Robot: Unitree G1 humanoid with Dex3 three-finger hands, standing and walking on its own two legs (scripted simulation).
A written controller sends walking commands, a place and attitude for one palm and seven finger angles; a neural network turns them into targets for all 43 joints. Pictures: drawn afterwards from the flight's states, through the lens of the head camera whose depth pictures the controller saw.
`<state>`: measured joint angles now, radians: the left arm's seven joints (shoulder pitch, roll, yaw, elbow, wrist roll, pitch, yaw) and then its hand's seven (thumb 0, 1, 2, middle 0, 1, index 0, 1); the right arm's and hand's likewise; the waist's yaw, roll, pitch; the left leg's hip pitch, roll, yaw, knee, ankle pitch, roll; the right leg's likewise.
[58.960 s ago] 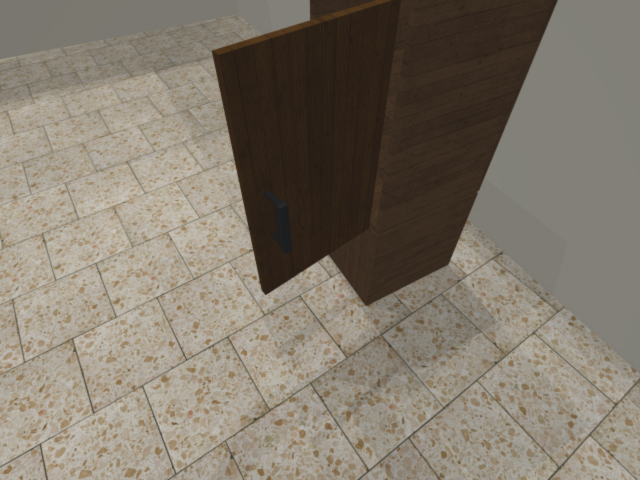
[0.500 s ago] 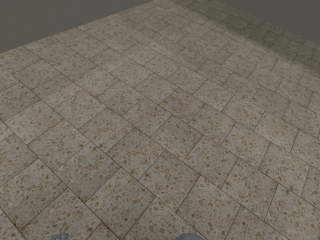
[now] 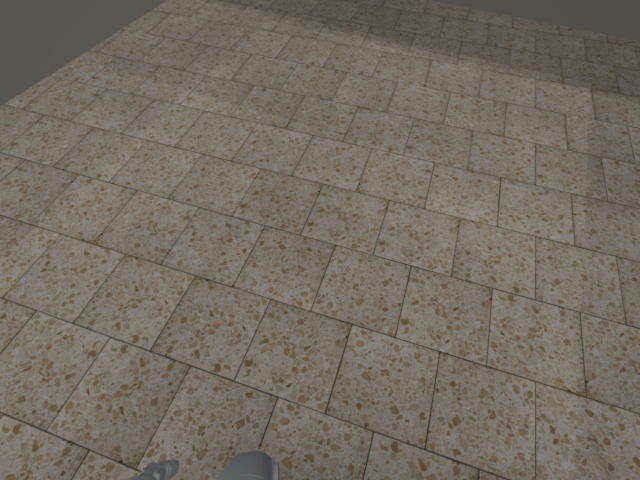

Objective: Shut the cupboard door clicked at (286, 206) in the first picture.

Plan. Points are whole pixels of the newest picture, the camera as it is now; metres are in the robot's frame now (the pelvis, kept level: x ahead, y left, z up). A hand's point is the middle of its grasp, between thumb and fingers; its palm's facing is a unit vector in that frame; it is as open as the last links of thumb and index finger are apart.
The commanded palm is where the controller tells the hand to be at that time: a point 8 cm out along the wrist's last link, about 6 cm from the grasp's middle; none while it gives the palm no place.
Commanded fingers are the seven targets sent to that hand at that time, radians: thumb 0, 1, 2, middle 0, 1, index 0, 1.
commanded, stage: turn to face it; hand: left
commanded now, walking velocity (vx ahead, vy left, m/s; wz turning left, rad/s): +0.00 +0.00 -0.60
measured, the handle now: out of the picture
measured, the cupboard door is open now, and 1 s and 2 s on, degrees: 34 34 34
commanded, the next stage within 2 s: none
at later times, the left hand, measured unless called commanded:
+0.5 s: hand (203, 442) +0.18 +0.18 -0.15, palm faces -0.30 -0.92 -0.24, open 7.4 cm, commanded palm none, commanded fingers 0.00 0.90 0.90 -0.20 -0.30 -0.20 -0.30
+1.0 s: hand (235, 416) +0.22 +0.14 -0.18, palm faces -0.53 -0.83 -0.18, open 7.4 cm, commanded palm none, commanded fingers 0.00 0.90 0.90 -0.20 -0.30 -0.20 -0.30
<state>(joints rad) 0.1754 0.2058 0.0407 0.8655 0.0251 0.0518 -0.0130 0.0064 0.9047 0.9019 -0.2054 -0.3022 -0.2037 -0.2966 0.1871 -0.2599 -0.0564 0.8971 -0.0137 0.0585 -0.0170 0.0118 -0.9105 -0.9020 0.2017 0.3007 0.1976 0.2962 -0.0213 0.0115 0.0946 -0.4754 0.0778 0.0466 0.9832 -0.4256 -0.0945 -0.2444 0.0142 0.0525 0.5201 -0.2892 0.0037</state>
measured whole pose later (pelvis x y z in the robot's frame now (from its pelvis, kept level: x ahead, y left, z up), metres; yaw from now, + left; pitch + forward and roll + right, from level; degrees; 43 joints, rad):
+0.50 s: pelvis +0.01 +0.01 +0.00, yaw -19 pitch +0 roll -2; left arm 0.14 0.26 0.08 0.87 0.02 0.08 -0.04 0.01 0.91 0.90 -0.20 -0.30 -0.20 -0.30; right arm 0.24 -0.23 -0.04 0.91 -0.03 0.02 -0.01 0.01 -0.90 -0.90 0.21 0.30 0.20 0.30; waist -0.02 0.03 0.08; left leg -0.23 0.19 0.26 0.57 -0.31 -0.03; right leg -0.31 -0.02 -0.08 0.68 -0.37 0.03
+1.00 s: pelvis +0.04 +0.02 +0.00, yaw -35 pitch +1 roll -2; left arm 0.18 0.27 0.08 0.90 0.02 0.09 -0.03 0.01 0.91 0.90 -0.20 -0.30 -0.20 -0.30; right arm 0.19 -0.20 -0.01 0.86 -0.03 0.01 -0.03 0.01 -0.91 -0.90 0.20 0.30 0.20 0.30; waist 0.01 -0.05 0.08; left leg -0.28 0.07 0.11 0.56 -0.30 0.03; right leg -0.45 0.05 0.05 1.05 -0.50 0.04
